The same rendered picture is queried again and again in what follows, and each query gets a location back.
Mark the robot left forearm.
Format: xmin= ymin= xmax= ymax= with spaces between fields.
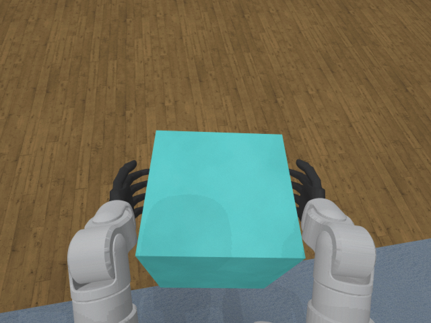
xmin=67 ymin=200 xmax=139 ymax=323

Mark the left robot hand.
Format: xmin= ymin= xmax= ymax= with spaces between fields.
xmin=109 ymin=160 xmax=150 ymax=218

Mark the robot right forearm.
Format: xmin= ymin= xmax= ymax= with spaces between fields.
xmin=301 ymin=198 xmax=376 ymax=323

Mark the carton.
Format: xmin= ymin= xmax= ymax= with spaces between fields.
xmin=135 ymin=131 xmax=306 ymax=289

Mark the right robot hand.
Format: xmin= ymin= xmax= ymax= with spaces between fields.
xmin=289 ymin=159 xmax=325 ymax=221

